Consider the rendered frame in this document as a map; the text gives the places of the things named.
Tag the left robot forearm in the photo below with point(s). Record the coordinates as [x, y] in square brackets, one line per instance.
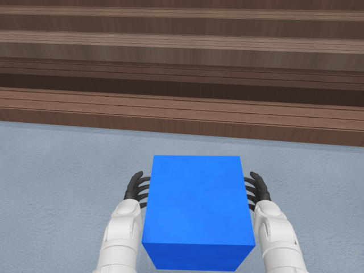
[119, 249]

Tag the robot left hand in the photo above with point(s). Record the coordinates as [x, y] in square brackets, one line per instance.
[133, 190]

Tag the right robot forearm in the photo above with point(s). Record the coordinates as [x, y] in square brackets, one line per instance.
[279, 245]

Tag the carton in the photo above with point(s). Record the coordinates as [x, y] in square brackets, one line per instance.
[197, 215]

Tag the robot right hand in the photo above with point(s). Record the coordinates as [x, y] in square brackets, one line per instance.
[260, 190]

